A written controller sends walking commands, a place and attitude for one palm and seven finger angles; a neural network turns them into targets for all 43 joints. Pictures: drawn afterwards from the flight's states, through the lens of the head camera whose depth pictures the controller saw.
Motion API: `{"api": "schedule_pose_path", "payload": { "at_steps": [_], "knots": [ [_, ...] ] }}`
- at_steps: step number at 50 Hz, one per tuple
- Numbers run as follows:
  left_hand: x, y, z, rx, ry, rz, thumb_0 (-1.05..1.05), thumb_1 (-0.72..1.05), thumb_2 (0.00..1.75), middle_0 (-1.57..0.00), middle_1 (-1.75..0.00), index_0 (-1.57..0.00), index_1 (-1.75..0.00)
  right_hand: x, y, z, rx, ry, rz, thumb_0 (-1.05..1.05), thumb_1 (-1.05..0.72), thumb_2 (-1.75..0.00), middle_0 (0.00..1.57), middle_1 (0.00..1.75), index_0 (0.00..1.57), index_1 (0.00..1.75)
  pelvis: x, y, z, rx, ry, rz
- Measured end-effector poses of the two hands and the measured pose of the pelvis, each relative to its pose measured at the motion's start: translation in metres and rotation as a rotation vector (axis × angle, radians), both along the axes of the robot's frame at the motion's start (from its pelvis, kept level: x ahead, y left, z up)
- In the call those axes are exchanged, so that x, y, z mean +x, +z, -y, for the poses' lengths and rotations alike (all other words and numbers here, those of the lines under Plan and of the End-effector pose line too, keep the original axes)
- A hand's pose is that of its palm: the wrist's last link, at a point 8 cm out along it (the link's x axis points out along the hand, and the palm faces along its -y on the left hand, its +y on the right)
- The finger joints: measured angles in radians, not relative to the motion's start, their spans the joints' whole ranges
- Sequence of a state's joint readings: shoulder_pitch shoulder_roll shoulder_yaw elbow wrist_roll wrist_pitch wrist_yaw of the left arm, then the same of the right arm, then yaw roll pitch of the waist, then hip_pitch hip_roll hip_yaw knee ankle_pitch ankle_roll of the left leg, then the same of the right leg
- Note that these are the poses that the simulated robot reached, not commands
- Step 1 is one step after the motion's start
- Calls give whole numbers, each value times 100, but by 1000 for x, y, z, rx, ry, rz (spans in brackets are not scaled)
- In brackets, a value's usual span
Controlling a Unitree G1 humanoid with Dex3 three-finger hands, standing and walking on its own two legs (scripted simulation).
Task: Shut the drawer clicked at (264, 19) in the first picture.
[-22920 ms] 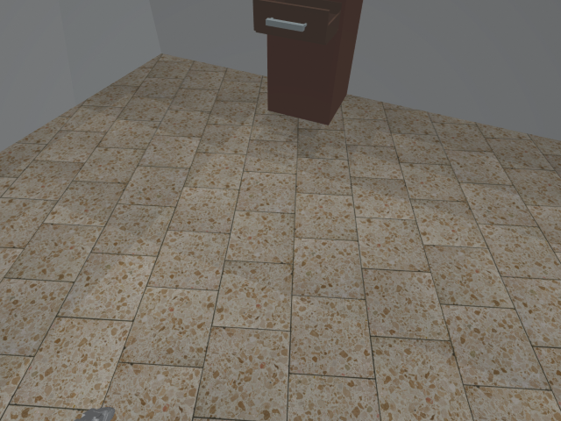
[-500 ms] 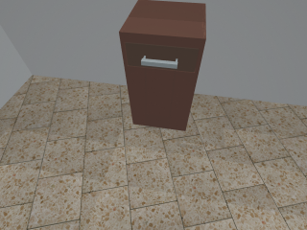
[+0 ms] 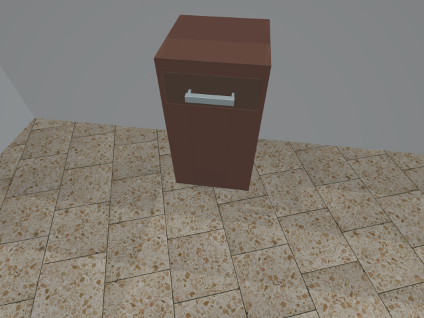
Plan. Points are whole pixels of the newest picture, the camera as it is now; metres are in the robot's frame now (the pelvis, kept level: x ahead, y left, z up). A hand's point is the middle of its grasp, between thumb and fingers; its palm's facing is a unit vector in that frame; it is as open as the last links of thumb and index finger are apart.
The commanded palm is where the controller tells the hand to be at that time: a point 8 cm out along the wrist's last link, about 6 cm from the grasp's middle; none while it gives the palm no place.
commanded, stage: let the arm hang, fingers relaxed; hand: left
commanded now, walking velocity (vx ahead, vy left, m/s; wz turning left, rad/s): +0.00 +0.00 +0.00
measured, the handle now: (210, 96) +0.92 +0.05 -0.12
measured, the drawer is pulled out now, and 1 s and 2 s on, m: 0.00 0.00 0.00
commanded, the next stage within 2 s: look to check the result in 0.06 s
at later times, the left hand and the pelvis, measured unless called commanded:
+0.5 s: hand out of the picture +0.03 +0.18 -0.17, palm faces +0.02 -0.97 -0.25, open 7.4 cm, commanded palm none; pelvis +0.01 -0.01 +0.00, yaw +0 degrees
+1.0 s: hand out of the picture +0.07 +0.19 -0.16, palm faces +0.01 -0.96 -0.30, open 7.4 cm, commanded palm none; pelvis +0.02 -0.02 +0.00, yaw +0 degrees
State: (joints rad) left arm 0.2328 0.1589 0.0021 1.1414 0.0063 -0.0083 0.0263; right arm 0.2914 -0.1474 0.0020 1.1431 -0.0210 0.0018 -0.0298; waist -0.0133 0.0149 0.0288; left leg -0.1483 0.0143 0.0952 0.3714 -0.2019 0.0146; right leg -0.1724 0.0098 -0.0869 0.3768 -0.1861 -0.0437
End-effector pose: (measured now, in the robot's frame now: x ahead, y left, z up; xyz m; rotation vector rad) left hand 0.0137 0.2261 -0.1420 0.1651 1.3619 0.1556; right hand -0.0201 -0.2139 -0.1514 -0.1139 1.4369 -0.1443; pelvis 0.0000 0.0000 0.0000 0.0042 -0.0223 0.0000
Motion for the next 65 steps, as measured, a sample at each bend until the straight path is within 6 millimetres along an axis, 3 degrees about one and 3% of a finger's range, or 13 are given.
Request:
{"api": "schedule_pose_path", "payload": {
  "at_steps": [17,33,50,65],
  "knots": [
    [0,5,-3,30,12,-30,0,91,89,-20,-30,-20,-30,21,-1,18,-19,14,14,0,-91,-90,20,30,20,29,9,1,7,2,1,-2],
    [30,10,-4,54,-6,28,0,91,89,-20,-30,-20,-30,52,4,47,-59,39,67,0,-91,-90,20,30,20,29,16,2,18,2,5,-3],
    [55,18,-11,92,-22,67,0,91,89,-20,-30,-20,-30,62,6,67,-83,46,73,0,-91,-90,20,30,20,29,22,2,25,2,4,-6],
    [64,20,-18,103,-32,80,0,91,89,-21,-30,-21,-30,71,10,76,-104,54,88,0,-91,-90,20,30,20,29,24,3,25,0,3,-5]
  ]
}}
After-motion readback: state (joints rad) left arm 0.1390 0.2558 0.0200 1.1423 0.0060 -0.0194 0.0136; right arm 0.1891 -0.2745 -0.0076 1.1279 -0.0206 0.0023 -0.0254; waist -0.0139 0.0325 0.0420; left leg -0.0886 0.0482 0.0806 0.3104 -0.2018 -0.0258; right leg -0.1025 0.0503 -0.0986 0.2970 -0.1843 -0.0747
